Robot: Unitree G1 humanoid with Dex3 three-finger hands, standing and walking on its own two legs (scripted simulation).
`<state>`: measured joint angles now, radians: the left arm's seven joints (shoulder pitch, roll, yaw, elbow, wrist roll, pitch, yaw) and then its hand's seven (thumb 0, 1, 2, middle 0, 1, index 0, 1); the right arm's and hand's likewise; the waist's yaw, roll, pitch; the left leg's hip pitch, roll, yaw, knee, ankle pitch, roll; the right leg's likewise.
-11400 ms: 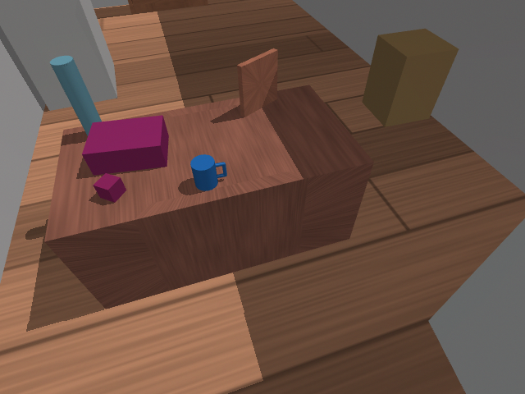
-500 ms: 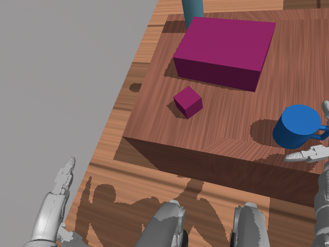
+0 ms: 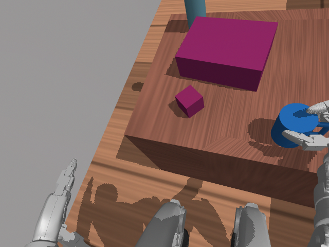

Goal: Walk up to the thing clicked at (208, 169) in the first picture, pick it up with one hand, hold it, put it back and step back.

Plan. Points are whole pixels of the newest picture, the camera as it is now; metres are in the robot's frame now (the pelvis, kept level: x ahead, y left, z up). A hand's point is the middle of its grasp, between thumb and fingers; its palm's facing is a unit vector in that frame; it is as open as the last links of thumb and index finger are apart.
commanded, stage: settle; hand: right
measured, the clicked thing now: (300, 127) +0.45 -0.23 -0.08
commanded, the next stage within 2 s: lift in 0.88 s
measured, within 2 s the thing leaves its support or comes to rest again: leaves its support in 0.22 s
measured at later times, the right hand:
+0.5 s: hand out of the picture +0.43 -0.25 +0.01, palm faces +0.30 +0.95 +0.00, open 7.2 cm
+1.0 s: hand out of the picture +0.44 -0.25 +0.04, palm faces +0.29 +0.96 +0.00, open 7.1 cm
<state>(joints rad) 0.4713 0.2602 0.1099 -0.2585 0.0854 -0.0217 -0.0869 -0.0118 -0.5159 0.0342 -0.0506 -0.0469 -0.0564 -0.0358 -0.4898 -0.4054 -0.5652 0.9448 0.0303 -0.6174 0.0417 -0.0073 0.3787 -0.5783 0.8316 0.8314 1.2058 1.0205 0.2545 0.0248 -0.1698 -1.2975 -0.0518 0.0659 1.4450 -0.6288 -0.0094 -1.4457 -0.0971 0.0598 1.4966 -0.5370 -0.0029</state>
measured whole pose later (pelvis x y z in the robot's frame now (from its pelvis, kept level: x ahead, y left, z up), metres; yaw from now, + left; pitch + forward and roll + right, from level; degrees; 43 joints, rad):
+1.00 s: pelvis +0.01 +0.00 +0.04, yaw -1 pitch +24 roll +5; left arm 0.44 0.24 0.07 -0.09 0.07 0.01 -0.05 -0.01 -0.54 0.05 -0.05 -0.05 -0.05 -0.04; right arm -0.47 -0.37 -0.49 0.88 0.06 -0.53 0.05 0.00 0.52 -0.97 0.66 1.17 1.38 1.51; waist 0.19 0.02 -0.16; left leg -1.09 -0.04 0.05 1.26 -0.58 -0.02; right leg -1.23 -0.08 0.03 1.31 -0.50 -0.01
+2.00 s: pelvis +0.03 +0.00 +0.11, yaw -3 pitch +11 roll +1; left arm 0.39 0.21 0.08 0.15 0.01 0.05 0.02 -0.01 -0.53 0.05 -0.05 -0.05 -0.05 -0.05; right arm -0.19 -0.18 -0.26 0.48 0.11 -0.37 -0.04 -0.01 0.53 -0.98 0.66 1.17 1.35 1.49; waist 0.07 0.00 -0.09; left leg -0.66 0.00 0.00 0.95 -0.49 -0.01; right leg -0.76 -0.05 -0.02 0.96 -0.39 0.00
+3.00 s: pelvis +0.04 +0.01 +0.14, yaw -4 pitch +5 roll +0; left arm 0.31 0.21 0.10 0.36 -0.01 0.02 0.05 -0.01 -0.53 0.05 -0.05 -0.06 -0.05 -0.05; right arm -0.07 -0.15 -0.17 0.33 0.14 -0.29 -0.06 -0.01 0.50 -0.95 0.65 1.17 1.33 1.45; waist 0.03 -0.01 -0.05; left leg -0.44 0.01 0.00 0.77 -0.42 -0.01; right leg -0.53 -0.03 -0.03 0.76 -0.32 0.00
